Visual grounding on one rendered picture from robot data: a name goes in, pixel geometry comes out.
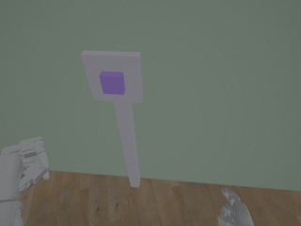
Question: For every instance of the panel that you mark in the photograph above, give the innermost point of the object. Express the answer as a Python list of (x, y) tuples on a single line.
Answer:
[(128, 63)]

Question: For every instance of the button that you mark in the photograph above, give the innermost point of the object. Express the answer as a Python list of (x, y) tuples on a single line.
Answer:
[(112, 83)]

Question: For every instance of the left robot forearm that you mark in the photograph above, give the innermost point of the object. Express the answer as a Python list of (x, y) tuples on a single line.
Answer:
[(10, 211)]

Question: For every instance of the robot right hand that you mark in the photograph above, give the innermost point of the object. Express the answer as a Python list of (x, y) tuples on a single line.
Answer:
[(238, 214)]

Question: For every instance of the robot left hand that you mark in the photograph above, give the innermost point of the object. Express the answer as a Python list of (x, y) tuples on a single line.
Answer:
[(30, 154)]

